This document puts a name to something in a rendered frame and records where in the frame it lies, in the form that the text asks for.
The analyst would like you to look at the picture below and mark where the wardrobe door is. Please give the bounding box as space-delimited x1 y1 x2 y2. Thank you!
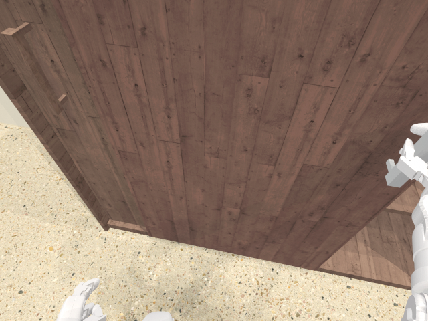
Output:
51 0 428 271
0 0 145 226

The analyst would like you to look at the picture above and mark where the right robot forearm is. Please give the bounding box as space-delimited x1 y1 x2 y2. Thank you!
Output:
411 186 428 294

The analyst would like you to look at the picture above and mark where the left robot hand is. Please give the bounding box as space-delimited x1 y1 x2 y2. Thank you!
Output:
56 278 106 321

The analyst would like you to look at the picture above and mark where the handle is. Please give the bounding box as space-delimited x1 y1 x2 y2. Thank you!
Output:
385 131 428 187
0 28 63 116

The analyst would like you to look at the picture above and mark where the robot right upper arm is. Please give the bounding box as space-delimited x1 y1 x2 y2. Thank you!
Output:
401 293 428 321

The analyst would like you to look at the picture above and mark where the right robot hand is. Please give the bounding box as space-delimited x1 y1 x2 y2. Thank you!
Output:
397 123 428 187

